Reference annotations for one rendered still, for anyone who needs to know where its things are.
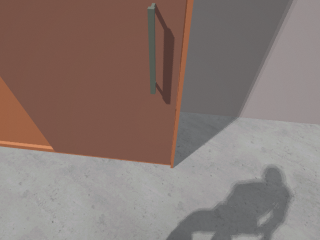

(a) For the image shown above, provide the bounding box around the wardrobe door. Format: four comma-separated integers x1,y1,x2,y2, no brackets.
0,0,186,165
0,77,51,146

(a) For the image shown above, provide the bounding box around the handle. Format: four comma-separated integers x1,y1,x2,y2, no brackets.
147,3,156,95

